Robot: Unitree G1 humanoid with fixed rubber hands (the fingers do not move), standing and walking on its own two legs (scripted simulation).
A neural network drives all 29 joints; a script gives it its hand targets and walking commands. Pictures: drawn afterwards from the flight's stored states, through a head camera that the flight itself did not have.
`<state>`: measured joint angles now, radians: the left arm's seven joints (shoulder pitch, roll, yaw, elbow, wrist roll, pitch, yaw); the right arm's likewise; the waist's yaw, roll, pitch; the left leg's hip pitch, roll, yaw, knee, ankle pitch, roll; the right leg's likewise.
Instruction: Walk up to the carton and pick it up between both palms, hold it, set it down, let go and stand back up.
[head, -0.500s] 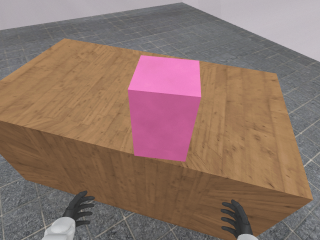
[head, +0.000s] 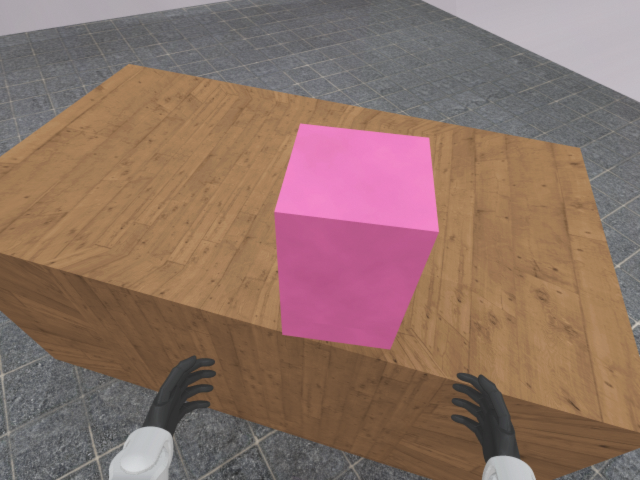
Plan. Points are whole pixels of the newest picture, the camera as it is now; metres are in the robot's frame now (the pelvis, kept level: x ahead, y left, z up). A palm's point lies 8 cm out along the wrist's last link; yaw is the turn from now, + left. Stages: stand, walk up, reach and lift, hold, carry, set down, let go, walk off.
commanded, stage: reach and lift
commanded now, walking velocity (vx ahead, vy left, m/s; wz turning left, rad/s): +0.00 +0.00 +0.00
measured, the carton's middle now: (348, 245) +0.44 +0.01 +0.01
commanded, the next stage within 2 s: none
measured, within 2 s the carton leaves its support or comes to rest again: neither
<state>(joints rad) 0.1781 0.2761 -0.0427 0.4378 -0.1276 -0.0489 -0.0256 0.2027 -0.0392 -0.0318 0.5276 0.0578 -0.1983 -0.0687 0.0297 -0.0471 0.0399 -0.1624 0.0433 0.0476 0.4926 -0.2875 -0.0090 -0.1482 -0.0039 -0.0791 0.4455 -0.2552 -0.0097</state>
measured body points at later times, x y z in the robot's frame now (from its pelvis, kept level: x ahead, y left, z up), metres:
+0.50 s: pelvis +0.02 +0.01 +0.00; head +0.01 +0.02 +0.45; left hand +0.23 +0.22 -0.03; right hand +0.23 -0.20 -0.03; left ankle -0.01 +0.12 -0.74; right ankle -0.01 -0.11 -0.74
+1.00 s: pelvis -0.03 +0.00 +0.00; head -0.03 +0.01 +0.45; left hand +0.30 +0.19 +0.03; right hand +0.28 -0.19 +0.02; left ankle -0.01 +0.12 -0.74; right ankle -0.01 -0.11 -0.74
